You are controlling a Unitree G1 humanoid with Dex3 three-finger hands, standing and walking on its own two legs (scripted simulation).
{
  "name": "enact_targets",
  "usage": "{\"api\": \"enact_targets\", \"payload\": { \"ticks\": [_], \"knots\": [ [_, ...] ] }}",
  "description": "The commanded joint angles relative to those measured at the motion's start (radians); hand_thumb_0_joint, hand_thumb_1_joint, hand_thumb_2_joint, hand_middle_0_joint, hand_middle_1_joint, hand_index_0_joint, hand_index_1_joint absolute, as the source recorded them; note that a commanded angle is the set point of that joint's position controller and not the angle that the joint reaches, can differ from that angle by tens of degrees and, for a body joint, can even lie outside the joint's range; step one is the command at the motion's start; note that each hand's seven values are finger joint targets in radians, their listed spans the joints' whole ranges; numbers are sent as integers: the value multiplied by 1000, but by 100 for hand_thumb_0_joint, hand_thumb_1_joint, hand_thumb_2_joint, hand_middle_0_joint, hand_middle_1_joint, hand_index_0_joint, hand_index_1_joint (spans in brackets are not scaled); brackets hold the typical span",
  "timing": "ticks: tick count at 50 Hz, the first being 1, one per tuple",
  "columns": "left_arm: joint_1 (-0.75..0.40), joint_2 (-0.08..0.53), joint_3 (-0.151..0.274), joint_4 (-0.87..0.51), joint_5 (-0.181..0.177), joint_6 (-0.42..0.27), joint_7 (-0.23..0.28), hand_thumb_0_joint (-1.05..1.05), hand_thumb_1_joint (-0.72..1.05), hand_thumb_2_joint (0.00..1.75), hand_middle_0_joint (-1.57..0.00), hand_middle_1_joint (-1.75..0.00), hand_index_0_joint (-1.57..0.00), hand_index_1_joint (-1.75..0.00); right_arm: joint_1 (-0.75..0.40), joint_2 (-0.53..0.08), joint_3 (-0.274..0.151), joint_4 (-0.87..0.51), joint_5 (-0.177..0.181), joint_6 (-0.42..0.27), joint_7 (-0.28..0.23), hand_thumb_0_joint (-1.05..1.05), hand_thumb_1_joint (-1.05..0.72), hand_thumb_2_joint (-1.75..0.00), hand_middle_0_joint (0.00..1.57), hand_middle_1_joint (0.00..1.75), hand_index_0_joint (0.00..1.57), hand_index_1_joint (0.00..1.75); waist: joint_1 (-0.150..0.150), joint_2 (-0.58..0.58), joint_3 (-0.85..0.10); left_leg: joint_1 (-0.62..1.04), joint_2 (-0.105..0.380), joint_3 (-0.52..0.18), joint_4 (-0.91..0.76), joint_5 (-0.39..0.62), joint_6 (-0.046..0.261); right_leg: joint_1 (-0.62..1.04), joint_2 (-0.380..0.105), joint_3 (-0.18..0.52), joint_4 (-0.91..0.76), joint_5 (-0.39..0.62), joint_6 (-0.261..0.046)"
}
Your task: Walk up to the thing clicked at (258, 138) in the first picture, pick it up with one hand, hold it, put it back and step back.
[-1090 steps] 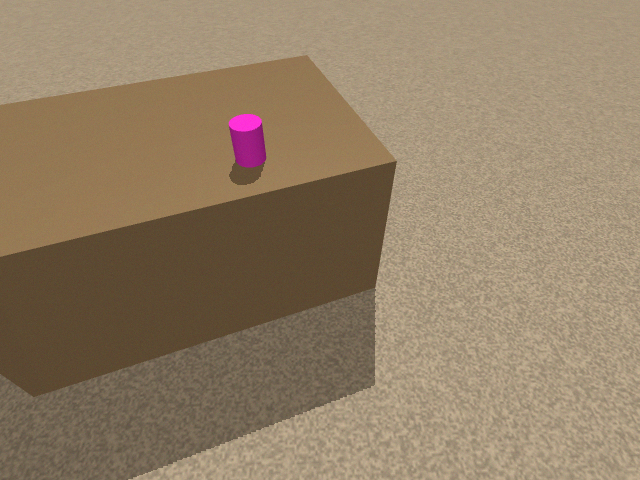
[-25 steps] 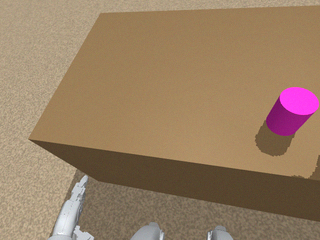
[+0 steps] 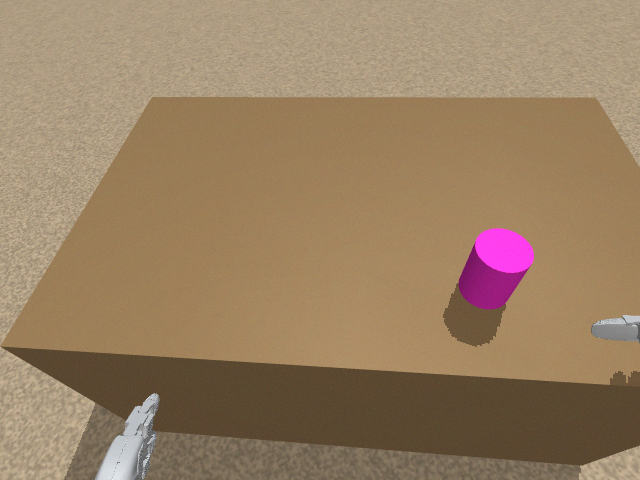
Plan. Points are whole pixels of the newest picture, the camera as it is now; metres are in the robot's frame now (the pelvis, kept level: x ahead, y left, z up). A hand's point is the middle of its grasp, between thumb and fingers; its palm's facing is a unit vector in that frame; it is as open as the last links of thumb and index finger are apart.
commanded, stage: sink last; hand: right
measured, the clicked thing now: (493, 270) +0.47 -0.25 -0.08
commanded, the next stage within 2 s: home in 0.74 s
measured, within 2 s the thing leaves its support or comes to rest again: neither
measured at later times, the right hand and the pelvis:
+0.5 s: hand out of the picture +0.15 -0.23 +0.01, palm faces +0.33 +0.87 -0.35, open 17.1 cm; pelvis -0.01 +0.03 +0.01, yaw -2 degrees
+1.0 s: hand out of the picture +0.15 -0.24 +0.00, palm faces +0.35 +0.85 -0.39, open 17.4 cm; pelvis -0.02 +0.04 +0.01, yaw -2 degrees
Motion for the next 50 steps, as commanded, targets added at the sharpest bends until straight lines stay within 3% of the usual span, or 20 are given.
{"api": "enact_targets", "payload": {
  "ticks": [1,2,3,4,5,8,12,14,17,18,21,22,25,28,30,34,42,43,45,50],
  "knots": [
    [64,156,110,-103,-18,-48,55,0,-55,8,-6,-5,-5,-6,48,-155,14,-495,48,-36,-35,0,46,-7,6,5,6,5,-40,-134,-187,41,-40,66,-67,251,56,380,-30,49,-168,422,57],
    [41,168,123,-83,-18,-51,65,0,-53,8,-6,-5,-5,-6,106,-105,35,-501,56,-26,-42,0,45,-7,6,5,6,5,-42,-112,-147,55,-36,61,-75,230,56,355,-30,54,-185,379,57],
    [13,160,121,-102,-17,-55,72,0,-54,8,-6,-5,-5,-6,90,-135,13,-663,62,-36,-51,0,46,-7,6,5,6,5,-63,-154,-172,89,-30,50,-83,241,58,357,-19,35,-186,366,52],
    [28,152,120,-41,-13,-51,80,0,-54,8,-6,-5,-5,-6,118,-175,-32,-667,60,-35,-63,0,47,-7,6,5,5,5,-69,-160,-168,95,-28,49,-83,238,58,362,-21,40,-183,370,53],
    [4,130,105,-38,-11,-54,84,0,-55,8,-6,-4,-5,-5,182,-126,-13,-779,69,-39,-65,0,47,-7,6,5,5,5,-92,-192,-160,118,-26,46,-81,238,60,357,-20,41,-196,371,57],
    [-48,107,98,2,-3,-72,104,0,-55,8,-6,-5,-5,-6,308,-51,12,-902,79,-46,-77,0,47,-7,6,5,5,6,-100,-199,-142,134,-27,46,-75,257,56,379,-26,51,-194,442,61],
    [-82,164,169,-27,10,-88,138,0,-51,8,-6,-4,-5,-5,488,19,28,-957,81,-51,-87,0,44,-7,6,6,6,6,-79,-83,-143,210,-18,36,-93,309,41,350,6,8,-182,377,31],
    [-65,131,142,-35,11,-92,145,0,-51,7,-6,-5,-5,-5,604,83,63,-958,82,-51,-79,0,46,-7,6,6,6,6,-81,-22,-86,202,-10,34,-108,308,27,328,16,-3,-182,342,18],
    [-15,131,161,-29,11,-102,150,0,-50,6,-6,-5,-6,-5,716,170,122,-967,83,-53,-61,0,46,-7,6,6,6,6,-67,46,-21,167,-2,31,-124,267,18,320,23,-11,-193,284,8],
    [-8,108,144,-33,10,-107,147,0,-49,5,-6,-5,-6,-5,729,148,95,-1009,83,-56,-58,0,48,-6,6,6,6,6,-86,26,-23,174,5,26,-128,272,16,320,29,-16,-189,286,8],
    [29,83,133,-8,9,-114,143,0,-50,6,-6,-6,-6,-6,808,190,124,-983,81,-53,-43,0,48,-6,5,6,5,6,-75,53,55,131,10,20,-140,217,14,287,36,-22,-196,232,4],
    [1,67,116,0,12,-117,143,0,-50,6,-6,-6,-6,-6,737,179,122,-1005,79,-57,-40,0,47,-6,6,6,6,6,-68,46,73,114,16,9,-151,189,12,281,39,-23,-197,204,3],
    [-30,129,196,13,20,-135,161,0,-51,6,-6,-6,-6,-6,644,137,81,-1009,72,-67,-40,0,50,-6,5,6,6,6,-47,45,61,85,31,-22,-172,106,15,299,42,-17,-194,139,4],
    [-9,92,154,29,23,-149,166,0,-51,5,-6,-6,-6,-5,701,147,76,-948,64,-74,-45,0,52,-5,5,6,5,6,-75,41,36,116,31,-13,-154,163,16,305,45,-15,-184,192,7],
    [-61,55,109,34,26,-158,161,0,-51,6,-6,-6,-6,-6,692,152,79,-935,66,-83,-45,0,50,-6,5,6,5,6,-98,12,58,114,30,-13,-155,108,24,275,47,-14,-191,154,12],
    [-85,63,97,41,35,-173,165,0,-52,6,-6,-6,-5,-6,711,125,55,-921,62,-96,-54,0,54,-4,5,5,5,5,-118,-11,20,152,39,-24,-163,126,24,280,53,-20,-189,177,17],
    [-81,114,144,29,37,-190,173,0,-41,15,-11,-13,-11,-13,722,125,40,-838,65,-123,-55,0,54,-6,6,6,6,6,-98,52,52,159,36,-16,-200,112,19,313,46,-18,-220,179,16],
    [-58,81,109,47,36,-192,167,0,-47,7,-5,-6,-6,-5,714,139,54,-836,65,-125,-50,0,51,-3,5,5,5,5,-100,43,57,159,32,-8,-196,142,17,314,46,-18,-221,198,13],
    [-71,65,95,18,33,-196,163,0,-31,23,-13,-18,-13,-18,724,172,78,-791,60,-129,-43,0,55,-6,5,5,5,5,-89,64,57,161,25,2,-188,161,19,328,42,-19,-229,209,12],
    [-126,-41,-36,36,35,-212,145,0,9,62,-15,-21,-15,-22,653,235,167,-754,54,-143,-25,0,55,-5,5,5,5,5,-96,21,66,170,23,4,-185,172,24,323,45,-24,-242,213,12]
  ]
}}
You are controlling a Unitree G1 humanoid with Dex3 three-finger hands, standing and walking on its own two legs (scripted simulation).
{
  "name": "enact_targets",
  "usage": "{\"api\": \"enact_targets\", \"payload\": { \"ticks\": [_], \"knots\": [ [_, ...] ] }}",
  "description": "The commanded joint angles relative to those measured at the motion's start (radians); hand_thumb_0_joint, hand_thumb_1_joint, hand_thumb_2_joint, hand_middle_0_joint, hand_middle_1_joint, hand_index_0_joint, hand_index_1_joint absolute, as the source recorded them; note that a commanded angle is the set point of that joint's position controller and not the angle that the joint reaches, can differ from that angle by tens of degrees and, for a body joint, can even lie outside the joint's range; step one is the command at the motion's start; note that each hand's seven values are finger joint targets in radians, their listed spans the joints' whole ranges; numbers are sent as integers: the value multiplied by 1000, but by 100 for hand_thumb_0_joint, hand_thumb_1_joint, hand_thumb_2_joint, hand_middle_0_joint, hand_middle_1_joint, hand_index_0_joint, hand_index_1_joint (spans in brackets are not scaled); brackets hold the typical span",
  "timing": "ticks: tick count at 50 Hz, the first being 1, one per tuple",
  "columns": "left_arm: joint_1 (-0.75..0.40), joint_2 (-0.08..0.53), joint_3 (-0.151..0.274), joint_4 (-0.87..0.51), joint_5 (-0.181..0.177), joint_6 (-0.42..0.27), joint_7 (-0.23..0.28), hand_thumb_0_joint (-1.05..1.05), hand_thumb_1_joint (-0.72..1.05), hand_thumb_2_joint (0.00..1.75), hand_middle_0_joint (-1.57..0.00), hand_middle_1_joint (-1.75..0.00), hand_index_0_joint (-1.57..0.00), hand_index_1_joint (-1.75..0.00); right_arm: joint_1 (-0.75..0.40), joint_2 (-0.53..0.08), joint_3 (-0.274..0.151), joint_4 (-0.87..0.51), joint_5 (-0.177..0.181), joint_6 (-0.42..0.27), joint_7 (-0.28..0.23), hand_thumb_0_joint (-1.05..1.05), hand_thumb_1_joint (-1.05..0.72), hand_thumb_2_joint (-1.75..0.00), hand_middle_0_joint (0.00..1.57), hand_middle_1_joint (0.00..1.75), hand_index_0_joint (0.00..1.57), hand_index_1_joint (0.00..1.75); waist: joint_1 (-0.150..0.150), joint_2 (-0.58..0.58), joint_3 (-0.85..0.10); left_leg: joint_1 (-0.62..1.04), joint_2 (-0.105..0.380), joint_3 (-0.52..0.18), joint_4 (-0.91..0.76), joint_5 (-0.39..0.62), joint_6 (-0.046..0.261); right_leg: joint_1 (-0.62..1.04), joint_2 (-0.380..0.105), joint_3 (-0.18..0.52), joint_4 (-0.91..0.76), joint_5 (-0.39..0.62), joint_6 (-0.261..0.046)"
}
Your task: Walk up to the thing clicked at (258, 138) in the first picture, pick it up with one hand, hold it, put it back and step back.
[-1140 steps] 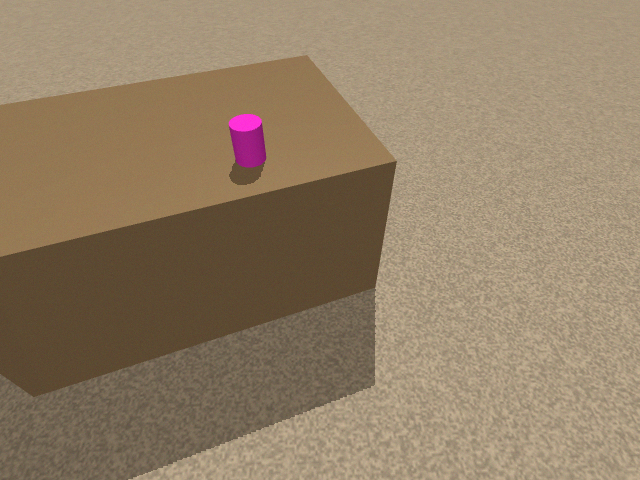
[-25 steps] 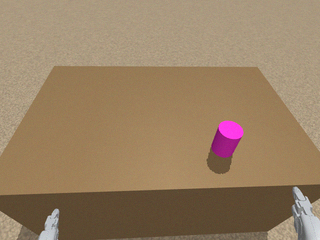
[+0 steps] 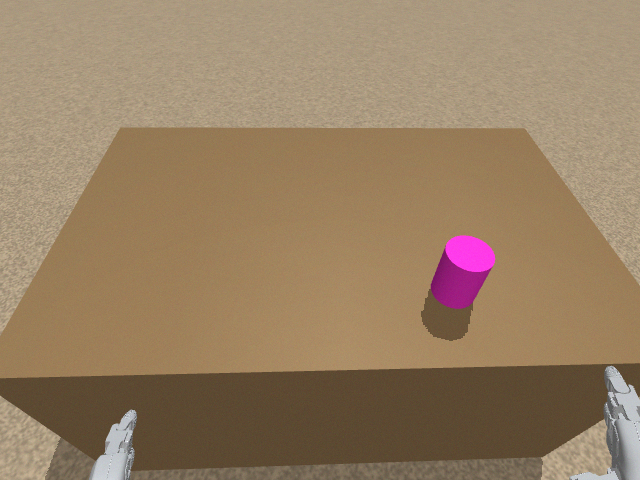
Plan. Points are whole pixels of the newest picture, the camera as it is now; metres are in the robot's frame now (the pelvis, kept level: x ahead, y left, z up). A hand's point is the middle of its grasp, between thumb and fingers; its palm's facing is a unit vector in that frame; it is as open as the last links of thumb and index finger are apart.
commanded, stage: home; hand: right
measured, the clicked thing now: (460, 272) +0.50 -0.27 -0.10
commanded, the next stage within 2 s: none
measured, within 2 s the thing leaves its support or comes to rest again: neither
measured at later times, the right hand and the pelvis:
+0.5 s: hand (471, 461) +0.18 -0.19 -0.08, palm faces +0.07 +0.97 -0.21, open 17.6 cm; pelvis +0.01 -0.01 +0.00, yaw +1 degrees
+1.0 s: hand out of the picture +0.11 -0.26 -0.12, palm faces -0.07 +0.92 -0.40, open 17.5 cm; pelvis +0.02 -0.02 +0.01, yaw +1 degrees
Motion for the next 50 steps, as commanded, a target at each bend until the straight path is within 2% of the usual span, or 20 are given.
{"api": "enact_targets", "payload": {
  "ticks": [1,4,8,12,17,19,21,22,23,25,26,27,30,34,35,36,37,40,46,50],
  "knots": [
    [-96,18,-52,-152,5,-64,-5,0,17,64,-15,-22,-15,-22,-78,-98,3,-124,-6,-57,5,0,57,-5,5,5,5,5,-2,8,-73,-21,-1,-7,-149,196,-13,76,21,-34,-91,151,-32],
    [-67,107,26,-112,13,-68,1,0,41,71,-17,-24,-17,-24,-68,-83,41,-99,-10,-43,7,0,54,-6,5,6,5,6,18,-20,-82,-27,-13,5,-139,188,-8,101,12,-26,-109,138,-29],
    [-67,129,53,-103,10,-69,-5,0,73,81,-19,-27,-18,-27,-95,-20,125,-47,-18,-15,11,0,56,-5,5,5,5,5,45,23,-84,-34,-23,22,-127,219,-9,113,-1,-12,-108,169,-28],
    [-118,77,1,-122,9,-64,-15,0,87,89,-20,-29,-20,-29,-143,-24,140,-19,-26,-7,3,0,58,-4,5,5,5,5,23,8,-91,-19,-23,19,-126,174,-4,81,-2,-9,-109,125,-26],
    [-128,48,-27,-123,12,-46,-20,0,90,90,-20,-30,-20,-30,-144,-11,179,-2,-30,-3,-6,0,58,-4,5,5,5,5,13,-48,-168,27,-20,8,-100,283,1,113,-4,-18,-82,246,-16],
    [-131,45,-28,-115,13,-41,-22,0,90,90,-20,-30,-20,-30,-141,-8,183,25,-29,6,-8,0,59,-3,5,5,5,5,15,-47,-143,33,-19,9,-105,295,-1,98,-3,-22,-81,251,-16],
    [-139,60,-14,-116,12,-37,-26,0,90,90,-20,-30,-20,-30,-124,-20,177,28,-29,15,-11,0,57,-4,5,5,5,5,8,-67,-128,29,-23,10,-115,263,3,90,-7,-21,-97,225,-14],
    [-119,125,8,27,15,-28,-21,0,90,90,-20,-30,-20,-30,-114,-49,111,-22,-29,14,-34,0,61,-1,5,4,5,4,11,-67,-105,37,-35,10,-121,240,4,91,-10,-21,-88,188,-16],
    [-135,107,-4,7,12,-33,-23,0,90,90,-20,-30,-20,-30,-77,31,196,28,-32,22,-28,0,61,-2,5,4,5,4,32,-31,-61,15,-37,11,-132,205,4,75,-12,-24,-95,144,-20],
    [-159,89,-13,15,10,-44,-29,0,90,90,-20,-30,-20,-30,-106,58,229,12,-30,28,-30,0,58,-4,5,5,5,5,36,-17,-34,-5,-37,14,-140,176,1,49,-10,-26,-96,107,-24],
    [-168,88,-13,24,9,-41,-27,0,90,90,-20,-30,-20,-30,-92,37,210,12,-32,26,-35,0,59,-3,5,5,5,5,26,-22,-44,1,-32,5,-144,176,0,54,-4,-32,-88,110,-24],
    [-168,98,-8,34,8,-39,-24,0,90,90,-20,-30,-20,-30,-95,42,214,41,-32,29,-37,0,57,-4,5,5,5,5,40,29,-58,-7,-34,10,-140,197,-3,56,-5,-28,-80,131,-30],
    [-180,104,-6,48,9,-43,-27,0,90,90,-20,-30,-20,-30,-131,36,223,-6,-32,22,-37,0,56,-5,5,5,5,5,37,13,-70,-18,-38,13,-125,191,-1,65,-11,-19,-77,132,-27],
    [-197,103,-4,61,8,-43,-20,0,90,90,-20,-30,-20,-30,-144,9,200,-14,-34,20,-47,0,56,-5,5,5,5,5,31,41,-96,-9,-31,3,-126,193,-9,62,-2,-24,-59,129,-30],
    [-189,233,27,220,106,-23,-59,0,90,90,-20,-30,-20,-30,-93,-202,152,239,-132,21,-10,0,57,-4,5,5,5,5,22,-11,-128,72,78,-109,-119,286,27,111,-59,53,-30,225,-58],
    [-173,233,32,238,109,-13,-74,0,90,90,-20,-30,-20,-30,-77,-212,145,262,-132,24,4,0,57,-4,5,5,5,5,29,-26,-170,90,88,-115,-86,400,41,154,-63,56,-9,322,-65],
    [-169,223,26,252,95,-10,-84,0,90,90,-20,-30,-20,-30,-85,-196,154,284,-118,19,14,0,58,-4,5,5,5,5,35,-11,-173,96,87,-114,-93,422,44,165,-68,65,-11,342,-70],
    [-197,219,21,308,68,-3,-103,0,90,90,-20,-30,-20,-30,-136,-164,185,361,-95,6,33,0,57,-4,5,5,5,5,42,39,-100,52,83,-105,-153,371,35,188,-67,73,-55,273,-58],
    [-226,248,15,453,62,5,-114,0,90,90,-20,-30,-20,-30,-203,-203,196,546,-92,19,43,0,57,-4,5,5,5,5,40,21,8,86,79,-105,-230,295,24,187,-74,91,-182,225,-55],
    [-247,264,11,530,53,10,-110,0,90,90,-20,-30,-20,-30,-206,-225,202,646,-82,22,39,0,59,-3,5,5,5,5,32,25,-32,171,93,-112,-269,455,12,272,-80,89,-210,353,-53]
  ]
}}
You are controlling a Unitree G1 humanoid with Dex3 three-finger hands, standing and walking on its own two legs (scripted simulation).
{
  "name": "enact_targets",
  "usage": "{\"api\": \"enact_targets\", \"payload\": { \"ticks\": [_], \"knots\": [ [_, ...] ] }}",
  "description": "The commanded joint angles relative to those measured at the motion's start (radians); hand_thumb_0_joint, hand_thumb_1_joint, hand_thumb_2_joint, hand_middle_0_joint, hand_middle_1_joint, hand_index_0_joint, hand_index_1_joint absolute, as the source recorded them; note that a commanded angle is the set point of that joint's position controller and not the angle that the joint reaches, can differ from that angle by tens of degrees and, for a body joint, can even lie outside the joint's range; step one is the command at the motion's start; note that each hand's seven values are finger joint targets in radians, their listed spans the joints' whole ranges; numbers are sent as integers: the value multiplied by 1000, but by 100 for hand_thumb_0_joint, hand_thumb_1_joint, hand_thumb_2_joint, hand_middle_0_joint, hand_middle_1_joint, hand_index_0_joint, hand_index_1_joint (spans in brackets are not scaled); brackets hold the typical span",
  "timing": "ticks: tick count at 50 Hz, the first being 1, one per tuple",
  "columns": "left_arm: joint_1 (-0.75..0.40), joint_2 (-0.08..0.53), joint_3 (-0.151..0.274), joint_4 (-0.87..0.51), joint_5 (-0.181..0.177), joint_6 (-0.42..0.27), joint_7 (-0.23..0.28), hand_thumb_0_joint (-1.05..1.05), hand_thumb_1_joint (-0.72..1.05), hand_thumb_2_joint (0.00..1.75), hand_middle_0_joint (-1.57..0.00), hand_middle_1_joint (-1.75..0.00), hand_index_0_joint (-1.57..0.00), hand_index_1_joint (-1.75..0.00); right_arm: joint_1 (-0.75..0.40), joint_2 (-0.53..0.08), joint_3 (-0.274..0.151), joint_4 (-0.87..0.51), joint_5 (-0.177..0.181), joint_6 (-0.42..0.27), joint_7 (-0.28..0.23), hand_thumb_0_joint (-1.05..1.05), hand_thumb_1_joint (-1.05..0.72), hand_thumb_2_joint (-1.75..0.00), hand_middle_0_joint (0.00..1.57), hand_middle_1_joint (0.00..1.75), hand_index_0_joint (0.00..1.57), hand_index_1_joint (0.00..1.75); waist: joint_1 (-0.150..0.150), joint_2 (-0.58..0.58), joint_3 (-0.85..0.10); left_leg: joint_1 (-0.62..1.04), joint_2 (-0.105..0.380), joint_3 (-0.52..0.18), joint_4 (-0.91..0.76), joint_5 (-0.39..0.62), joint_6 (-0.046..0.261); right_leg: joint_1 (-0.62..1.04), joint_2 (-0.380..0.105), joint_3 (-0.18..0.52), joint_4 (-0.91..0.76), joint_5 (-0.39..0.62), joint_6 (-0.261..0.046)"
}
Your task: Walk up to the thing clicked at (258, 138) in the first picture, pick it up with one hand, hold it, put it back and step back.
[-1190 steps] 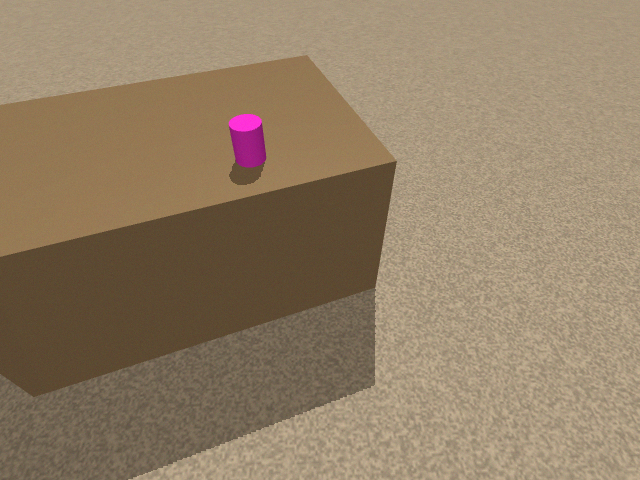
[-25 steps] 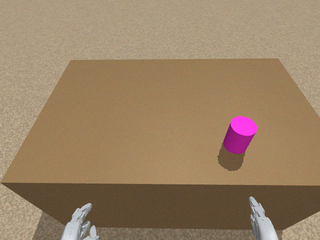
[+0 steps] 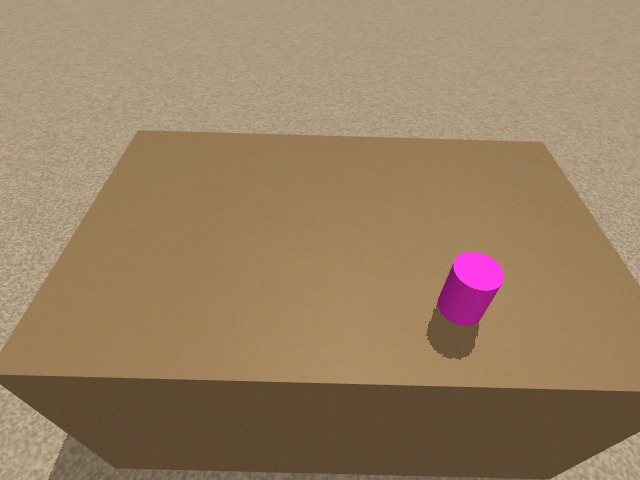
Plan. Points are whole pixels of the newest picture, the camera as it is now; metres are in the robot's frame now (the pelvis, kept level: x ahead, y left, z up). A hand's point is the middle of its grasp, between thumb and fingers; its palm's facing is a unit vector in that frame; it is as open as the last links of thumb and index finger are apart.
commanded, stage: home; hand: right
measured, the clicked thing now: (468, 289) +0.48 -0.26 -0.11
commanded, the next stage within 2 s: stand in 1.74 s
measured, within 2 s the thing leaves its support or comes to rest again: neither
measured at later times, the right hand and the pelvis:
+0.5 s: hand out of the picture +0.05 -0.26 -0.14, palm faces -0.07 +0.93 -0.37, open 17.4 cm; pelvis -0.01 -0.01 +0.02, yaw +0 degrees
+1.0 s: hand out of the picture +0.05 -0.26 -0.14, palm faces -0.06 +0.93 -0.36, open 17.3 cm; pelvis -0.01 -0.01 +0.02, yaw +1 degrees
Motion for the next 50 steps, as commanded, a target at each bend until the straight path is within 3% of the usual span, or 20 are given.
{"api": "enact_targets", "payload": {
  "ticks": [1,2,6,11,15,18,21,25,28,37,39,41,43,48,50],
  "knots": [
    [-61,164,33,-6,-11,-23,15,0,90,90,-20,-30,-20,-30,-70,-188,-47,6,11,-29,-13,0,58,-3,5,5,5,5,0,24,-74,26,81,-90,-151,379,32,130,-92,111,-149,332,-31],
    [-88,168,31,8,-13,-18,15,0,90,90,-20,-30,-20,-30,-75,-192,-44,24,11,-25,-15,0,59,-3,5,5,5,5,-7,36,-49,28,87,-94,-189,356,31,125,-87,108,-160,286,-27],
    [-91,184,24,68,-16,-13,16,0,90,90,-20,-30,-20,-30,-92,-214,-37,94,14,-17,-16,0,57,-4,5,5,5,5,-3,47,-36,34,89,-93,-238,324,26,171,-93,111,-215,265,-24],
    [-99,208,23,126,-14,-17,21,0,90,90,-20,-30,-20,-30,-100,-219,-33,153,18,-10,-15,0,56,-5,5,5,5,5,-9,7,-37,75,95,-95,-266,311,26,193,-106,117,-261,284,-18],
    [-103,215,24,154,-16,-14,17,0,90,90,-20,-30,-20,-30,-112,-211,-27,184,14,-2,-10,0,56,-5,5,5,5,5,-4,6,37,41,86,-96,-310,153,24,140,-98,126,-320,115,-12],
    [-112,217,26,167,-15,-15,16,0,90,90,-20,-30,-20,-30,-104,-217,-28,196,14,-2,-7,0,56,-5,5,5,5,5,-11,17,37,33,88,-100,-324,130,26,143,-97,128,-330,105,-9],
    [-111,209,24,174,-16,-21,17,0,90,90,-20,-30,-20,-30,-114,-220,-28,197,16,-7,-8,0,54,-6,5,5,5,5,-8,36,-13,53,103,-107,-323,229,28,197,-107,121,-311,208,-11],
    [-104,209,22,189,-19,-21,17,0,90,90,-20,-30,-20,-30,-121,-214,-26,208,19,-9,-8,0,53,-6,5,6,5,6,-2,27,-12,85,105,-107,-323,240,25,178,-109,120,-323,210,-12],
    [-104,211,23,198,-18,-20,17,0,90,90,-20,-30,-20,-30,-120,-209,-24,214,19,-4,-6,0,52,-7,6,6,5,6,-2,12,14,69,99,-105,-330,179,26,154,-104,123,-340,156,-6],
    [-121,217,23,200,-22,-25,20,0,90,90,-20,-30,-20,-30,-112,-208,-23,217,24,-3,-7,0,53,-6,5,6,5,6,-12,18,-25,84,107,-98,-317,305,22,215,-120,120,-316,310,-12],
    [-117,209,21,207,-24,-21,20,0,90,90,-20,-30,-20,-30,-117,-214,-23,220,22,-1,-6,0,51,-7,6,6,6,6,-6,37,2,62,104,-100,-330,242,25,197,-111,115,-333,232,-6],
    [-116,211,21,204,-22,-22,20,0,90,90,-20,-30,-20,-30,-119,-213,-24,217,25,0,-5,0,53,-7,5,6,5,6,-7,19,-13,81,108,-102,-319,268,25,198,-115,115,-333,243,-10],
    [-118,215,22,207,-22,-21,19,0,90,90,-20,-30,-20,-30,-122,-210,-25,216,23,2,-5,0,53,-7,5,6,5,6,-9,18,-4,83,104,-99,-325,231,24,176,-112,116,-340,203,-10],
    [-127,220,24,201,-25,-27,19,0,90,90,-20,-30,-20,-30,-119,-213,-25,216,25,-3,-3,0,53,-7,5,6,5,6,-11,16,-27,87,110,-99,-321,302,24,216,-122,120,-326,301,-12],
    [-125,207,23,204,-25,-23,18,0,90,90,-20,-30,-20,-30,-128,-218,-26,217,24,-2,-5,0,52,-7,6,6,6,6,-7,45,0,81,106,-97,-328,257,23,187,-116,118,-336,253,-8]
  ]
}}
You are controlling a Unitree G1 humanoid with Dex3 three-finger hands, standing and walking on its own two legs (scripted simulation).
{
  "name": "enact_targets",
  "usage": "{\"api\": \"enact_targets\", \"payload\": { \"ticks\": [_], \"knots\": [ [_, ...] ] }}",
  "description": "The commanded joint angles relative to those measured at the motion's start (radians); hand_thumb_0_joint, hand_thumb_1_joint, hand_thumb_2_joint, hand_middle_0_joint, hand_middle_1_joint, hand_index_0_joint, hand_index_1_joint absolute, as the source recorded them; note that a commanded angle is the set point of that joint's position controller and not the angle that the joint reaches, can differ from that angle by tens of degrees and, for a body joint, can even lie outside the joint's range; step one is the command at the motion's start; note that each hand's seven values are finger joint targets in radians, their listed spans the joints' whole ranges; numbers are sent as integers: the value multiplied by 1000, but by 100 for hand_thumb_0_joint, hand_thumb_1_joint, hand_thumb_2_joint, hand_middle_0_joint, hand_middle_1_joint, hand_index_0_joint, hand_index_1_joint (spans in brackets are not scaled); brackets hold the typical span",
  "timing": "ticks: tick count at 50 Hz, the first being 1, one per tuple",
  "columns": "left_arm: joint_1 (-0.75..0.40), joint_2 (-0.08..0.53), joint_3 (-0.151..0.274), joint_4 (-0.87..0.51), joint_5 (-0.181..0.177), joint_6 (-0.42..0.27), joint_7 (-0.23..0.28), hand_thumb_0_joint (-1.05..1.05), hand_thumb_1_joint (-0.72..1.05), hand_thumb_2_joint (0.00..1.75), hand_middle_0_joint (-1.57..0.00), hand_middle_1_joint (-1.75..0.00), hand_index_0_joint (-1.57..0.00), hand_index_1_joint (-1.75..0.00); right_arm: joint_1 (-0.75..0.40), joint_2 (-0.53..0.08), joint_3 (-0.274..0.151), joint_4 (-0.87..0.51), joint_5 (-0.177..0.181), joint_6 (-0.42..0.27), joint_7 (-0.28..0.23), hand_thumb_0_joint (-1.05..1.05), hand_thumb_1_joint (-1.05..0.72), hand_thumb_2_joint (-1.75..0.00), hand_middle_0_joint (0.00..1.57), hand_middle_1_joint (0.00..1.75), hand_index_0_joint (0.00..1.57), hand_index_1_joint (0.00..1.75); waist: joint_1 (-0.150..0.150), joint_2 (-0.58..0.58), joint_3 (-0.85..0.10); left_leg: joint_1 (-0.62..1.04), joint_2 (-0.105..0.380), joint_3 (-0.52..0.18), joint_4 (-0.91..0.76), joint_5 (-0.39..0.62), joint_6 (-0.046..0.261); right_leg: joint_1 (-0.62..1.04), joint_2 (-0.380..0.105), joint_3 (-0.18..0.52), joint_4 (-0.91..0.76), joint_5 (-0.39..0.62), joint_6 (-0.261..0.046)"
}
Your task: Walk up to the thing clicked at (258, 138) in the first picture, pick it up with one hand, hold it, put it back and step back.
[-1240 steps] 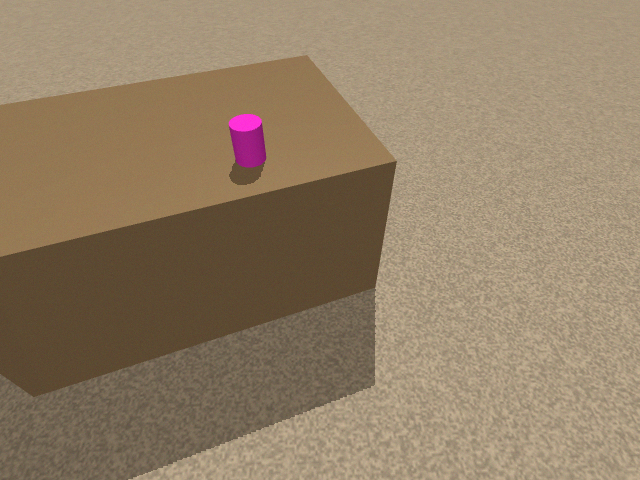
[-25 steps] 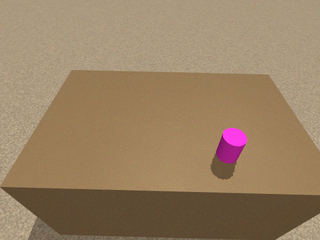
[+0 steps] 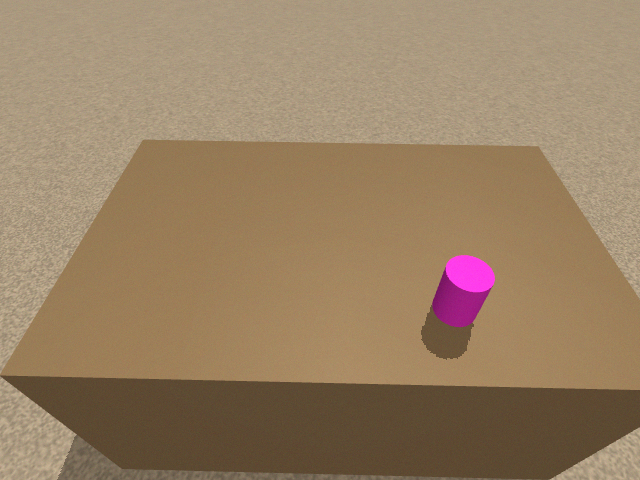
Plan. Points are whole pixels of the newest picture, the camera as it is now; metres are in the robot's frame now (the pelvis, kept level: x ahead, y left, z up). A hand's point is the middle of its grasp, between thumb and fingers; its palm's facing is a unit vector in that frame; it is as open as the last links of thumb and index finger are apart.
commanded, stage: home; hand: right
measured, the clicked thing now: (461, 291) +0.49 -0.25 -0.13
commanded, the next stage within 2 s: stand in 0.74 s
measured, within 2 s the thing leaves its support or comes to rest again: neither
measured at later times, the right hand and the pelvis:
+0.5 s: hand out of the picture +0.07 -0.25 -0.16, palm faces -0.06 +0.93 -0.36, open 17.3 cm; pelvis +0.01 +0.00 +0.00, yaw +0 degrees
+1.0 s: hand out of the picture +0.08 -0.25 -0.16, palm faces -0.05 +0.93 -0.35, open 16.1 cm; pelvis +0.01 +0.00 +0.00, yaw +0 degrees
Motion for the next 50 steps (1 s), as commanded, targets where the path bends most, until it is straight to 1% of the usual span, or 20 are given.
{"api": "enact_targets", "payload": {
  "ticks": [1,5,7,9,11,12,14,15,16,18,23,25,28,32,38,41,42,44,45,50],
  "knots": [
    [-48,209,36,-48,-3,-11,17,0,90,90,-20,-30,-20,-30,-29,-209,-45,-46,2,-15,-16,0,53,-6,5,6,5,6,-3,10,-26,-67,96,-90,-72,71,38,24,-130,128,-54,51,0],
    [-49,203,36,-50,-3,-12,16,0,90,90,-20,-30,-20,-30,-31,-216,-47,-48,1,-15,-15,0,53,-6,5,6,5,6,-2,18,-31,-77,100,-91,-71,83,42,41,-133,131,-51,66,0],
    [-48,203,36,-52,-3,-14,16,0,90,90,-20,-30,-20,-30,-31,-216,-46,-50,4,-17,-15,0,53,-7,5,6,5,6,-2,15,-38,-70,101,-92,-69,112,41,45,-136,129,-47,93,0],
    [-53,206,37,-52,-3,-16,17,0,90,90,-20,-30,-20,-30,-39,-217,-47,-53,4,-18,-15,0,54,-6,5,5,5,5,-3,-3,-71,-44,106,-91,-56,170,42,61,-141,124,-32,161,-2],
    [-49,209,37,-49,-5,-16,16,0,90,90,-20,-30,-20,-30,-34,-215,-46,-47,5,-18,-16,0,52,-7,6,6,6,6,-3,7,-51,-35,104,-88,-62,159,41,41,-139,127,-40,148,0],
    [-56,209,37,-52,-4,-17,18,0,90,90,-20,-30,-20,-30,-34,-218,-47,-50,4,-18,-15,0,52,-7,6,6,6,6,-6,-2,-72,-38,107,-92,-55,187,42,68,-142,122,-33,178,-2],
    [-56,207,36,-50,-5,-15,18,0,90,90,-20,-30,-20,-30,-33,-214,-46,-47,3,-15,-15,0,53,-6,5,6,5,6,-4,-3,-55,-51,101,-88,-66,134,40,53,-137,120,-41,124,3],
    [-54,205,35,-50,-5,-14,17,0,90,90,-20,-30,-20,-30,-39,-215,-46,-49,4,-15,-16,0,53,-6,5,6,5,6,-2,0,-51,-44,106,-90,-63,153,42,51,-141,125,-40,138,0],
    [-48,203,34,-46,-6,-13,17,0,90,90,-20,-30,-20,-30,-38,-212,-44,-48,5,-15,-15,0,53,-7,5,6,5,6,-2,10,-43,-48,99,-88,-68,122,37,37,-136,123,-48,103,3],
    [-61,216,38,-55,-4,-15,18,0,90,90,-20,-30,-20,-30,-28,-214,-47,-48,4,-17,-15,0,53,-6,5,5,5,5,-9,-11,-71,-37,107,-90,-62,170,38,57,-142,121,-32,147,-5],
    [-52,208,36,-52,-6,-16,19,0,90,90,-20,-30,-20,-30,-41,-221,-50,-47,5,-17,-16,0,53,-7,5,6,5,6,-4,4,-74,-31,107,-86,-54,209,40,70,-146,119,-28,204,-3],
    [-52,207,34,-51,-7,-17,18,0,90,90,-20,-30,-20,-30,-36,-214,-47,-45,6,-16,-15,0,52,-7,6,6,6,6,-5,1,-65,-31,106,-87,-60,198,39,63,-143,117,-34,184,0],
    [-58,209,36,-52,-4,-15,18,0,90,90,-20,-30,-20,-30,-41,-210,-47,-47,3,-14,-14,0,54,-6,5,5,5,5,-7,-4,-34,-48,99,-86,-69,111,38,28,-138,120,-51,97,4],
    [-50,205,35,-57,-5,-18,18,0,90,90,-20,-30,-20,-30,-42,-219,-50,-48,4,-16,-13,0,53,-6,5,6,5,6,-6,16,-65,-24,106,-85,-59,185,40,47,-146,123,-39,178,-3],
    [-57,208,34,-64,-8,-20,19,0,90,90,-20,-30,-20,-30,-39,-215,-51,-46,5,-17,-13,0,56,-5,5,5,5,5,-8,7,-77,-27,106,-82,-53,219,37,71,-149,122,-33,221,-2],
    [-53,205,34,-60,-5,-17,20,0,90,90,-20,-30,-20,-30,-47,-215,-53,-46,5,-13,-12,0,53,-7,6,6,5,6,-6,8,-47,-49,102,-85,-67,134,39,47,-144,119,-47,135,0],
    [-57,212,37,-61,-5,-17,20,0,90,90,-20,-30,-20,-30,-48,-213,-54,-46,3,-12,-13,0,53,-7,5,6,5,6,-7,-8,-46,-47,104,-87,-67,148,42,50,-146,121,-44,151,-5],
    [-53,209,35,-61,-6,-16,18,0,90,90,-20,-30,-20,-30,-46,-211,-52,-44,4,-14,-10,0,37,-23,20,22,20,22,-6,6,-42,-49,100,-87,-75,121,40,39,-141,119,-51,117,-2],
    [-50,210,37,-60,-7,-17,19,0,90,90,-20,-30,-20,-30,-50,-214,-54,-46,5,-14,-10,0,29,-31,20,30,20,30,-4,6,-48,-37,101,-88,-73,124,40,39,-142,121,-49,113,-2],
    [-49,208,36,-65,-8,-19,18,0,90,90,-20,-30,-20,-30,-44,-215,-54,-45,5,-17,-11,0,-11,-71,20,30,20,30,-7,18,-71,-22,104,-82,-67,188,39,53,-148,122,-33,187,-7]
  ]
}}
